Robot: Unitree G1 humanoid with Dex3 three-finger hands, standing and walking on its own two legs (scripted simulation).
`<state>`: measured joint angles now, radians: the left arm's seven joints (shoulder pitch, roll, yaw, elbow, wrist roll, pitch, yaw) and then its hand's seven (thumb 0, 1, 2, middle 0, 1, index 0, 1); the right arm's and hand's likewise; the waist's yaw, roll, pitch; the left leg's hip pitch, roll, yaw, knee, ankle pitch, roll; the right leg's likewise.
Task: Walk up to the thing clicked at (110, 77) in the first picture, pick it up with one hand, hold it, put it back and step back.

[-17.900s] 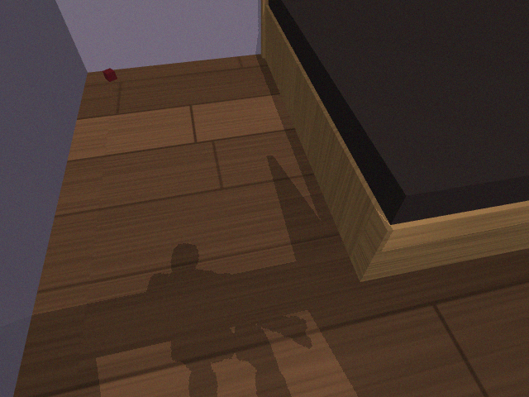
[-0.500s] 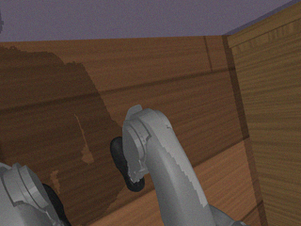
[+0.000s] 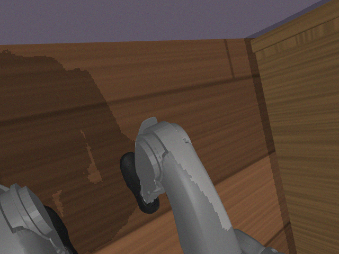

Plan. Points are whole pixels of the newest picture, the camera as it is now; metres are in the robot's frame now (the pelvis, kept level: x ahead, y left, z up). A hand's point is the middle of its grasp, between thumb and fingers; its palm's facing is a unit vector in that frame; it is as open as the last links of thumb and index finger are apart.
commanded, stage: close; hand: left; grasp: from above
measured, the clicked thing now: out of the picture +0.47 +0.29 -0.29
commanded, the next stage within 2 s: settle in 0.56 s
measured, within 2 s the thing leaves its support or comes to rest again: leaves its support in 0.96 s
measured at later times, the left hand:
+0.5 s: hand out of the picture +0.46 +0.29 -0.26, palm faces -0.38 -0.26 -0.89, open 9.5 cm
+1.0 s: hand out of the picture +0.46 +0.30 -0.26, palm faces -0.37 -0.27 -0.89, open 9.3 cm
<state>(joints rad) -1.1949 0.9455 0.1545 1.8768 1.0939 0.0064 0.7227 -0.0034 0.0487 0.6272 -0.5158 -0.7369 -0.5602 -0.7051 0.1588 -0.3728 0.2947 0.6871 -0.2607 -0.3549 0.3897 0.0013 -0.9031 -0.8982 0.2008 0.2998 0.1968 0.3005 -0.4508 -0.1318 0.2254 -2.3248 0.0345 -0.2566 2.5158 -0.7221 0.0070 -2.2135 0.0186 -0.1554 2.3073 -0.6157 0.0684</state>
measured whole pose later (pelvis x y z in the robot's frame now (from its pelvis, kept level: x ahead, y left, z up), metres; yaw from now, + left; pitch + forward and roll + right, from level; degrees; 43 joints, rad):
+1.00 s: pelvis +0.00 +0.00 +0.00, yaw +0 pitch +29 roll -15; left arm -1.16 0.94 0.17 1.80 1.09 0.01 0.67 0.01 0.02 0.62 -0.79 -0.53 -0.76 -0.55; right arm 0.18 -0.36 0.28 0.68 -0.25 -0.31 0.37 0.00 -0.91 -0.90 0.20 0.30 0.20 0.30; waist -0.43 -0.11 0.19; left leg -2.32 0.03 -0.25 2.50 -0.72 0.00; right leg -2.22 0.02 -0.15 2.29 -0.62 0.06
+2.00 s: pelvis +0.01 -0.01 +0.04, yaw +8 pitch +36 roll -6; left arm -1.02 0.59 0.10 1.45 1.03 0.09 0.36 0.01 0.02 0.61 -0.79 -0.53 -0.77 -0.55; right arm 0.21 -0.30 0.02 0.78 -0.11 -0.11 0.22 0.00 -0.90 -0.90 0.20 0.30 0.20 0.30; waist -0.23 0.06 -0.11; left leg -2.25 0.03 -0.11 2.32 -0.70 -0.01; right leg -2.22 -0.02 -0.04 2.24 -0.65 0.03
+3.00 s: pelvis +0.05 -0.01 +0.34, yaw +12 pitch +19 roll -2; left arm -0.46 0.32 -0.19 0.88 0.86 0.34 0.19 0.00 0.02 0.60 -0.82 -0.45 -0.81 -0.49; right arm 0.21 -0.23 -0.01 0.77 0.05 -0.06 -0.07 0.01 -0.90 -0.90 0.21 0.30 0.20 0.30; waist -0.08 0.05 -0.15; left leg -1.07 0.06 -0.02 1.26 -0.52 -0.02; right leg -1.06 -0.02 -0.03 1.22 -0.48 0.01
